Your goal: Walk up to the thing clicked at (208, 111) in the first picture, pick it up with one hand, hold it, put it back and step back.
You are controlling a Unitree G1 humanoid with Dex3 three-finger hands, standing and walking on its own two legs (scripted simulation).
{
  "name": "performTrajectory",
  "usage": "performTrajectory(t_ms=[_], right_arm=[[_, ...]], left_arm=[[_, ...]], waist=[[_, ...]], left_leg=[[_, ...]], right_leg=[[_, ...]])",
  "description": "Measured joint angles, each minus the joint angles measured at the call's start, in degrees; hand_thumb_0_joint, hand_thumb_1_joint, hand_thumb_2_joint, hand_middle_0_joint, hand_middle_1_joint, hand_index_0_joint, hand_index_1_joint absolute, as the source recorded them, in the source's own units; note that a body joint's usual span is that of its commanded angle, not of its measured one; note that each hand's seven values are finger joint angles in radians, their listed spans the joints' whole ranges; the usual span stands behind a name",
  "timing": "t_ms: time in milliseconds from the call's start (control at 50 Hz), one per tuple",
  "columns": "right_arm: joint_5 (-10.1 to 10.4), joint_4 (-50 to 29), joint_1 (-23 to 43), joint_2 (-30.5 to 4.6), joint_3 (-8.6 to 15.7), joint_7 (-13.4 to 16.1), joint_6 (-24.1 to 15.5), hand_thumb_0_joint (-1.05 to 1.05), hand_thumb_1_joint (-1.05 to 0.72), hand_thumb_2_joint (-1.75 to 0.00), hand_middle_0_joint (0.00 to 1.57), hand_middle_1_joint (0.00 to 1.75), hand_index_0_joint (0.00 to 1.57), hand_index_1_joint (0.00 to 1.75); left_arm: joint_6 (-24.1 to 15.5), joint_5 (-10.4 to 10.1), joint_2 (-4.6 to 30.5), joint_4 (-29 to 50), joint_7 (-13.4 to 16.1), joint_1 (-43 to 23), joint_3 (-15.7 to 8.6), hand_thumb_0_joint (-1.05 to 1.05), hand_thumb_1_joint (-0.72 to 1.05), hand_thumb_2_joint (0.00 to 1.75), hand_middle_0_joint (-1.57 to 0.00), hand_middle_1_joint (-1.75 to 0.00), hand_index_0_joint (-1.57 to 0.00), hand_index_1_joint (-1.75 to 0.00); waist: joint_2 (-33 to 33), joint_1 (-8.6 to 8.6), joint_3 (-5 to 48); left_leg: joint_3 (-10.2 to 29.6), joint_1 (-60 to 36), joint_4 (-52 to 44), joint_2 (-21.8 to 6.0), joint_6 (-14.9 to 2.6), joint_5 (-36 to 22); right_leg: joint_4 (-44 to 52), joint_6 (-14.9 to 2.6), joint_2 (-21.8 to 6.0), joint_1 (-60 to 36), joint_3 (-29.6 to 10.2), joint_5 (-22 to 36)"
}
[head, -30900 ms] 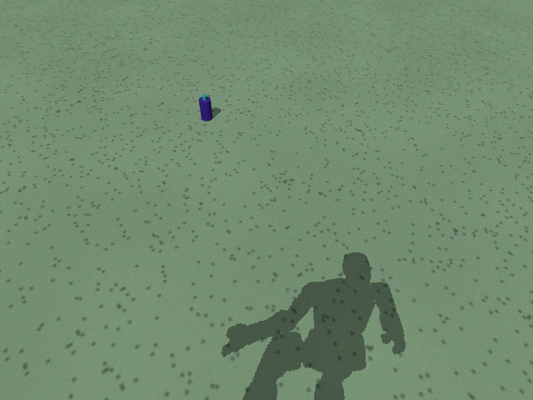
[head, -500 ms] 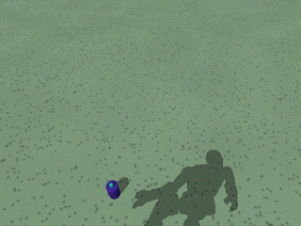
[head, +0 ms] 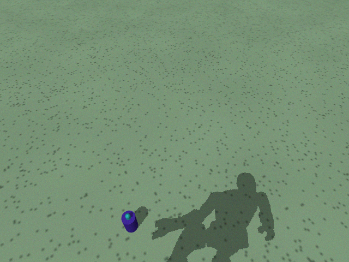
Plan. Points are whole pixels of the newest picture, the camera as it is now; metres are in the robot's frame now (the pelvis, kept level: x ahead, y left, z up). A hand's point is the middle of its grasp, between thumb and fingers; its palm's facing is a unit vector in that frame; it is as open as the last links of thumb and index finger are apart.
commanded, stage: stand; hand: left
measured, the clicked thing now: (129, 220) +0.44 +0.23 -0.70
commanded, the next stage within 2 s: step back in 0.10 s
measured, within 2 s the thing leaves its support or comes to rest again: neither
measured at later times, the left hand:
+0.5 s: hand out of the picture +0.04 +0.26 -0.17, palm faces -0.03 -0.91 -0.42, open 7.4 cm
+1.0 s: hand out of the picture -0.03 +0.31 -0.17, palm faces +0.04 -0.93 -0.36, open 7.4 cm
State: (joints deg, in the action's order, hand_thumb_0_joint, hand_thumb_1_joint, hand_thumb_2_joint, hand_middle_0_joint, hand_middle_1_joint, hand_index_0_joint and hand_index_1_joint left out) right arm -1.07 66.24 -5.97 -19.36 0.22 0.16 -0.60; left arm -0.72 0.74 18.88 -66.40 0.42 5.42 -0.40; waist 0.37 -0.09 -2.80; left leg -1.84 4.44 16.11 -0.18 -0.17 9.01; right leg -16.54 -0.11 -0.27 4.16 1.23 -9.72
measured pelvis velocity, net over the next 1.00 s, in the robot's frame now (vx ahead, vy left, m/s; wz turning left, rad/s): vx -0.14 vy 0.04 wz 0.04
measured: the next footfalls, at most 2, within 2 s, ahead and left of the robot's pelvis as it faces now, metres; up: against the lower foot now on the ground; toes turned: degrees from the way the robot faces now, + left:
left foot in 0.80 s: -0.12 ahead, +0.15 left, +0.00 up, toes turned +0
right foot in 1.20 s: -0.16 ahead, -0.08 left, +0.00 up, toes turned +2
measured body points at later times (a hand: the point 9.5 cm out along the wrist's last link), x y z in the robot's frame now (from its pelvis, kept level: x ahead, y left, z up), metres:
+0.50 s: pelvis -0.06 -0.01 -0.03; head +0.00 -0.03 +0.41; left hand +0.05 +0.31 -0.14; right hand +0.06 -0.33 -0.16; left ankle +0.00 +0.11 -0.75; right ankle -0.01 -0.12 -0.75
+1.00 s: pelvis -0.14 +0.04 -0.01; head -0.08 +0.06 +0.43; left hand -0.04 +0.36 -0.15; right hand -0.07 -0.28 -0.13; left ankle -0.16 +0.15 -0.75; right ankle -0.15 -0.11 -0.66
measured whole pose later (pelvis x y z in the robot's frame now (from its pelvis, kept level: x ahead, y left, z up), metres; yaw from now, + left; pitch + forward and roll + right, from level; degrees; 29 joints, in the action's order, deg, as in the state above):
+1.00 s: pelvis -0.14 +0.04 -0.01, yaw +2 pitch +0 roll -2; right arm -2.5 53.4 -11.2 -20.1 1.8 0.1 2.4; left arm 3.9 0.3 23.0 -49.5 1.2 6.2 -4.7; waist -2.2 -0.5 -8.7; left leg 2.2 12.8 31.5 -0.1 -1.0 18.2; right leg -66.9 -0.9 7.1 29.3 -8.9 -27.2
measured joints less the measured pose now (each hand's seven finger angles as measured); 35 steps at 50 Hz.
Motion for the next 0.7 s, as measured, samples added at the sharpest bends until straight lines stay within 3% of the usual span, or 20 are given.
performTrajectory(t_ms=[120, 360, 480, 540, 600, 660, 700], right_arm=[[0.1, -0.3, -0.1, 0.0, 0.0, -0.2, 0.2, 0.01, -0.91, -0.90, 0.20, 0.30, 0.20, 0.30], [0.9, -7.5, 3.0, -2.2, 2.4, -1.0, 2.8, 0.01, -0.91, -0.90, 0.20, 0.30, 0.20, 0.30], [0.8, -10.6, 3.1, -3.6, 3.4, -1.0, 4.1, 0.01, -0.91, -0.90, 0.20, 0.30, 0.20, 0.30], [0.6, -11.5, 3.2, -3.9, 3.8, -0.8, 4.9, 0.01, -0.91, -0.90, 0.20, 0.30, 0.20, 0.30], [1.2, -12.2, 2.2, -4.1, 3.8, -0.9, 4.6, 0.01, -0.91, -0.90, 0.20, 0.30, 0.20, 0.30], [1.5, -12.3, -0.1, -4.5, 3.3, -0.8, 4.2, 0.01, -0.91, -0.90, 0.20, 0.30, 0.20, 0.30], [1.3, -12.1, -1.7, -4.6, 2.9, -0.6, 4.2, 0.00, -0.91, -0.90, 0.20, 0.30, 0.20, 0.30]], left_arm=[[0.1, -0.3, 0.2, 0.3, -0.2, 0.6, -0.3, 0.01, 0.91, 0.90, -0.21, -0.30, -0.20, -0.30], [2.3, -0.5, 4.0, 8.2, 0.2, -1.3, -2.4, 0.01, 0.91, 0.90, -0.21, -0.30, -0.20, -0.30], [2.7, 0.1, 3.6, 10.5, -0.4, -0.1, -2.6, 0.00, 0.91, 0.90, -0.20, -0.30, -0.20, -0.30], [2.4, 1.1, 2.7, 11.7, -0.6, 0.6, -2.6, 0.00, 0.91, 0.90, -0.21, -0.30, -0.20, -0.30], [2.7, 1.5, 1.7, 12.6, -0.2, 0.5, -2.6, 0.00, 0.90, 0.90, -0.21, -0.30, -0.20, -0.30], [2.9, 1.7, 1.1, 13.9, 0.0, -0.1, -2.6, 0.01, 0.90, 0.90, -0.21, -0.30, -0.21, -0.30], [2.8, 1.7, 1.0, 15.2, 0.4, -0.6, -2.8, 0.01, 0.90, 0.90, -0.21, -0.30, -0.21, -0.30]], waist=[[0.0, 0.02, -0.1], [-1.3, -0.01, -6.8], [0.5, -0.22, -7.4], [0.5, 0.45, -7.7], [0.5, 1.16, -7.8], [1.0, 1.18, -6.9], [1.0, 0.92, -6.7]], left_leg=[[0.0, 0.6, 0.6, 0.0, -0.06, 0.3], [-0.9, 10.6, 13.1, 0.0, -0.78, 3.6], [-0.2, 14.8, 21.8, -1.0, -1.10, 6.9], [4.5, 19.2, 35.8, 3.4, -1.43, 17.8], [7.3, 21.5, 47.7, 6.5, -0.94, 18.7], [8.4, 20.6, 50.2, 6.5, 0.39, 17.6], [8.1, 18.1, 46.3, 5.2, 1.13, 18.0]], right_leg=[[-0.5, 0.00, 0.0, 0.6, 0.0, -0.2], [-15.0, -0.63, -0.3, 11.7, -0.9, -4.3], [-22.5, -1.68, 0.5, 15.3, -0.2, -7.0], [-23.3, -2.16, -0.2, 16.3, -0.6, -6.6], [-20.1, -2.00, -0.8, 16.6, -1.2, -3.8], [-17.1, -1.66, -1.2, 17.7, -0.6, -1.3], [-16.3, -1.31, -1.7, 18.4, 0.1, -0.3]])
